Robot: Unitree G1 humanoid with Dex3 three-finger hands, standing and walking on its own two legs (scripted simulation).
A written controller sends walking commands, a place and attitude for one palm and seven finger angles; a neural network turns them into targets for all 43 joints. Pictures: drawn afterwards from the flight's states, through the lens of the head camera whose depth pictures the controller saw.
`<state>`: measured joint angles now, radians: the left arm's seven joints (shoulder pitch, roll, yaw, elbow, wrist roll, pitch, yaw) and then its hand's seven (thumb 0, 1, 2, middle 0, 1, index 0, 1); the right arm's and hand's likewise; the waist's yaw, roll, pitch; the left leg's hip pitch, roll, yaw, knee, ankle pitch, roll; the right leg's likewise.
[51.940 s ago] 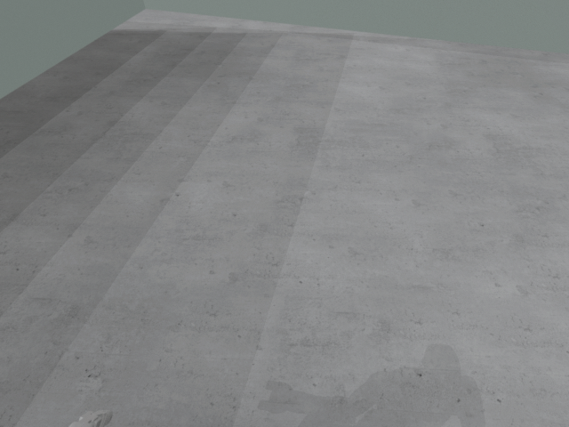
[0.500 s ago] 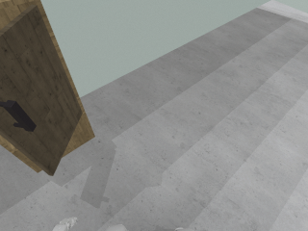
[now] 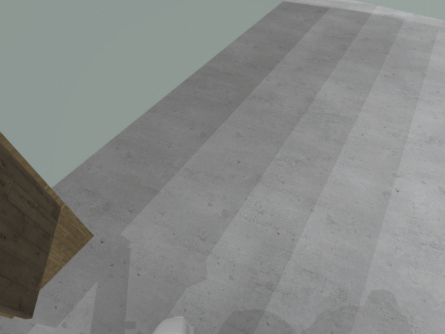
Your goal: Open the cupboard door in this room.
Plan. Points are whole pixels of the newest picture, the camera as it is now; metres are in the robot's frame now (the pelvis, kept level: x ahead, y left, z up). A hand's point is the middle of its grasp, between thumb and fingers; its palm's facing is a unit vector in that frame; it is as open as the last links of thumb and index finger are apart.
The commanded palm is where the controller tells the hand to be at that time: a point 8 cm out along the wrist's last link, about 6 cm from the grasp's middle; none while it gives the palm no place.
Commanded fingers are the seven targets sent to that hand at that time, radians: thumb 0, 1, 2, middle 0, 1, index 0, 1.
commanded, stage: walk to a spot facing it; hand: left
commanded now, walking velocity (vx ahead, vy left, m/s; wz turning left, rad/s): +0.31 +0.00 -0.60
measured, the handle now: out of the picture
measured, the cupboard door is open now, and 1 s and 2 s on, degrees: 40 40 40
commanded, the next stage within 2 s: turn to face it in 1.40 s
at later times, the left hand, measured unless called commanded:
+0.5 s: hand (187, 236) +0.35 +0.11 -0.15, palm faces -0.37 -0.91 -0.17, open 7.4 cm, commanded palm none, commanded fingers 0.00 0.90 0.90 -0.20 -0.30 -0.20 -0.30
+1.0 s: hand (210, 216) +0.42 +0.06 -0.18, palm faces -0.32 -0.93 -0.19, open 7.3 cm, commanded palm none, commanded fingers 0.00 0.90 0.90 -0.20 -0.30 -0.20 -0.30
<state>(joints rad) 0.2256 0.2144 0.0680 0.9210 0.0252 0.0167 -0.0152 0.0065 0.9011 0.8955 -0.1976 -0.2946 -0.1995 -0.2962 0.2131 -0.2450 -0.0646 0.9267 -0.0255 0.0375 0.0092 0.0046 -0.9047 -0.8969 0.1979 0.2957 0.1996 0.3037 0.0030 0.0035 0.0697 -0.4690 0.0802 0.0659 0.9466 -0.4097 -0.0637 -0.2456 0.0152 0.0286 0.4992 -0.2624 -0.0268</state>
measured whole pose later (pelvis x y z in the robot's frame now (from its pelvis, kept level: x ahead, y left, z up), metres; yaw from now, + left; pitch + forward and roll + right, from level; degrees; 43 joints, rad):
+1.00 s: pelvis +0.36 -0.12 -0.01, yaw -25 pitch +0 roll -2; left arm 0.35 0.20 0.07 1.08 0.01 -0.05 -0.01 0.00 0.92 0.90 -0.20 -0.29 -0.20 -0.30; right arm 0.11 -0.19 -0.04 0.96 -0.03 -0.06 0.02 0.00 -0.91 -0.90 0.20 0.30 0.20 0.30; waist 0.03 -0.01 0.04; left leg -0.41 0.08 0.10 0.53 -0.16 0.00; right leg -0.05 0.05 -0.03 0.47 -0.40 -0.04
